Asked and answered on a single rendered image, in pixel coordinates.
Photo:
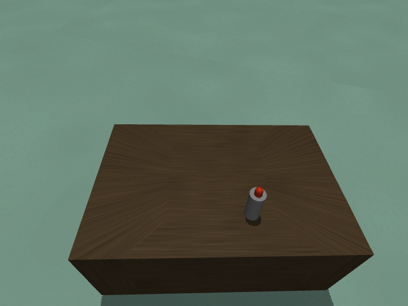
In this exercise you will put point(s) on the bottle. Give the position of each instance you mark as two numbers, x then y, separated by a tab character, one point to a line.
255	202

